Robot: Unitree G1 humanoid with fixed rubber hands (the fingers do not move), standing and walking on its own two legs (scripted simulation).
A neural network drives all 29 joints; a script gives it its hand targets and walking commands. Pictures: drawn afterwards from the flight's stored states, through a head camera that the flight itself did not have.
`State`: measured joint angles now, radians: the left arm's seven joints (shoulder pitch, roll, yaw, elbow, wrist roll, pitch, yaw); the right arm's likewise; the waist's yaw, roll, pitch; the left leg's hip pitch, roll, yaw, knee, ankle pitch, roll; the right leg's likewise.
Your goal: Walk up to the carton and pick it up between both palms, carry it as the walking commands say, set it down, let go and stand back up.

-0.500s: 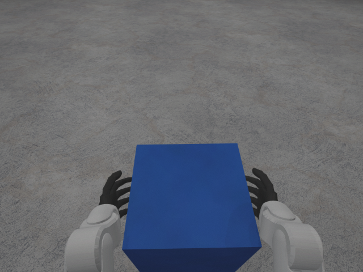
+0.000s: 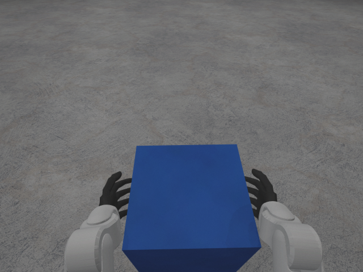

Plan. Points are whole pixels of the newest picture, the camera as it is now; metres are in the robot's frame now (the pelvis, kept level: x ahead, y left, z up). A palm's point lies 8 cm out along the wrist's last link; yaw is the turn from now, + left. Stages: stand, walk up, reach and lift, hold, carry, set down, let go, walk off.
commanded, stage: carry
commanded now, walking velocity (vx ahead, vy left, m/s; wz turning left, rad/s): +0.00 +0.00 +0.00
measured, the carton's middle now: (187, 214) +0.27 +0.00 +0.02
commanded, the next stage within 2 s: hold in 1.16 s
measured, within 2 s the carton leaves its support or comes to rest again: neither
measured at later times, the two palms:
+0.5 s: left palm (114, 211) +0.25 +0.14 +0.08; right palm (267, 209) +0.24 -0.16 +0.08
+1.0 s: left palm (116, 210) +0.25 +0.14 +0.08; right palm (267, 208) +0.25 -0.16 +0.08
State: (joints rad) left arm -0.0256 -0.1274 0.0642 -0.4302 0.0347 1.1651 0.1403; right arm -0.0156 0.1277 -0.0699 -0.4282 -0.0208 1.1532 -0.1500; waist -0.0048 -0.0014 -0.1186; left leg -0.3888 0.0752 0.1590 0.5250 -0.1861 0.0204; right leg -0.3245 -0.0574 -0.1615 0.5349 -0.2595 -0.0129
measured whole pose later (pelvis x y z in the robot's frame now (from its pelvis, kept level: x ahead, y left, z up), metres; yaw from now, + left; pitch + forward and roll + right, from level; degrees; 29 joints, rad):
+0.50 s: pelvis +0.00 +0.00 +0.00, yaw +0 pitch +3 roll +0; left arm -0.04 -0.13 0.07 -0.35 0.04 1.10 0.13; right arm -0.03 0.13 -0.08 -0.35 -0.03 1.09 -0.14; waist 0.00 0.00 -0.11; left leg -0.39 0.08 0.16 0.51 -0.17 0.01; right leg -0.33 -0.05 -0.16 0.53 -0.25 -0.02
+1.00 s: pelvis +0.00 -0.01 +0.00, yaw +0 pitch +3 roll +0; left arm -0.04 -0.13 0.08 -0.31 0.04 1.06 0.13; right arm -0.03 0.13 -0.08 -0.31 -0.04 1.05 -0.14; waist 0.00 0.00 -0.12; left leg -0.38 0.08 0.16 0.51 -0.17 0.01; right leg -0.33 -0.05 -0.16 0.53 -0.25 -0.02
